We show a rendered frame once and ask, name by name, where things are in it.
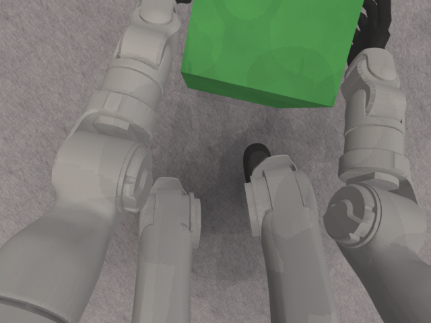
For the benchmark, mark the robot right forearm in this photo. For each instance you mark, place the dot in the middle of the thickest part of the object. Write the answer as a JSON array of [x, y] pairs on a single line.
[[375, 125]]

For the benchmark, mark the carton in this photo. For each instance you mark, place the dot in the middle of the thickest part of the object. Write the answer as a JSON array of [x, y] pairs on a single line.
[[278, 53]]

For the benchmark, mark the left robot thigh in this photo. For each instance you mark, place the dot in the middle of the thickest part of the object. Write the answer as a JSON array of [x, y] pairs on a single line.
[[163, 277]]

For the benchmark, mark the robot right hand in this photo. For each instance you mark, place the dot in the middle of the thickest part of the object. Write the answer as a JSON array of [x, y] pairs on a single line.
[[374, 29]]

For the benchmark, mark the left robot shin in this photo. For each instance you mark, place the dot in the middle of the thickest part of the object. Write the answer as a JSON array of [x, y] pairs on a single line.
[[146, 215]]

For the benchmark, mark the right robot upper arm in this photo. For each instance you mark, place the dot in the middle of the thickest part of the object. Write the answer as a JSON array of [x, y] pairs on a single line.
[[380, 234]]

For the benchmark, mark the robot left forearm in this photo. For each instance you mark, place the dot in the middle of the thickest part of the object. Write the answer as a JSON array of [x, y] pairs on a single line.
[[126, 104]]

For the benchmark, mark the left robot upper arm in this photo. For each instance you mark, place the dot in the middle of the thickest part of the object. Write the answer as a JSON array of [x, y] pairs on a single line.
[[49, 269]]

